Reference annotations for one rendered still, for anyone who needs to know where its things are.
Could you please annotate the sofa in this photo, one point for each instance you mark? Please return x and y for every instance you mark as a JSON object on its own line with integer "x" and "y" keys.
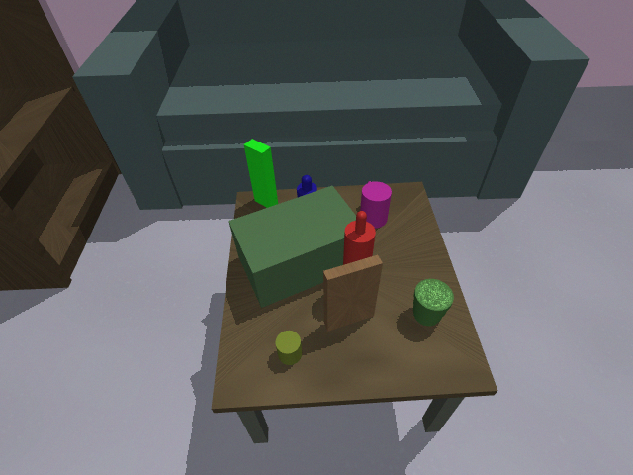
{"x": 461, "y": 95}

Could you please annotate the coffee table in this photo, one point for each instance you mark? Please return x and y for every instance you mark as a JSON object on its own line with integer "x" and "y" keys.
{"x": 386, "y": 358}

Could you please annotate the bookshelf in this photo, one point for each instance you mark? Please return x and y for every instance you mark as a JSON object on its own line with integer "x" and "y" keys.
{"x": 56, "y": 170}

